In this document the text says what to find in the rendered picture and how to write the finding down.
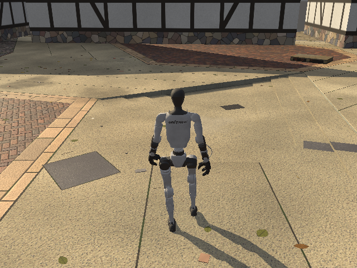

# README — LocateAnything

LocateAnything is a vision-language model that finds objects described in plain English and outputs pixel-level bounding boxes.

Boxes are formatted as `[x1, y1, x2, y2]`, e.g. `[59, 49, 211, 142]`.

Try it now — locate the robot right hand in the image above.
[198, 161, 211, 176]

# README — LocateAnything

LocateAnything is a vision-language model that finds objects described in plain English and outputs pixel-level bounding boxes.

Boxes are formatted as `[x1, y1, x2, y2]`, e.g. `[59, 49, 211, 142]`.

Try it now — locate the robot left forearm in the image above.
[149, 135, 159, 156]

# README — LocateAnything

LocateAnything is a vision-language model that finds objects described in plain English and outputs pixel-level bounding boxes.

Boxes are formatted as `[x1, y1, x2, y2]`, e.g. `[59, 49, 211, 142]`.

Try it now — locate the robot right forearm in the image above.
[198, 136, 209, 162]

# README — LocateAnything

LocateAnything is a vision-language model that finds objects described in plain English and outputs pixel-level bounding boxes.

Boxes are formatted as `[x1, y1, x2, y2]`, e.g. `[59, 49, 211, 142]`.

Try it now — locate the robot left thigh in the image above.
[159, 156, 174, 198]

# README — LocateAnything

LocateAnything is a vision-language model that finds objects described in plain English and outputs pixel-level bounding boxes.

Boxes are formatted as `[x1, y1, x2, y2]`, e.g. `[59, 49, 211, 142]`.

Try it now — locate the right robot upper arm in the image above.
[190, 112, 204, 144]

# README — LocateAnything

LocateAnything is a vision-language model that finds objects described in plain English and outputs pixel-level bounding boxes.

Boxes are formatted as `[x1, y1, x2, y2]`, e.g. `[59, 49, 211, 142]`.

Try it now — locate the robot head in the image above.
[168, 88, 187, 115]

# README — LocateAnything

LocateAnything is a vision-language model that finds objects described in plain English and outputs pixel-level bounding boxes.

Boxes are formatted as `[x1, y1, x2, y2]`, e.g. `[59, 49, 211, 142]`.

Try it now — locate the robot left hand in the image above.
[148, 154, 161, 166]

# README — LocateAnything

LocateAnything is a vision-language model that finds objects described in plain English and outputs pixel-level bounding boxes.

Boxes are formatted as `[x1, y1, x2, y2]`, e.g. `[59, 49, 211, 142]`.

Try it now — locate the left robot upper arm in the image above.
[153, 113, 166, 143]

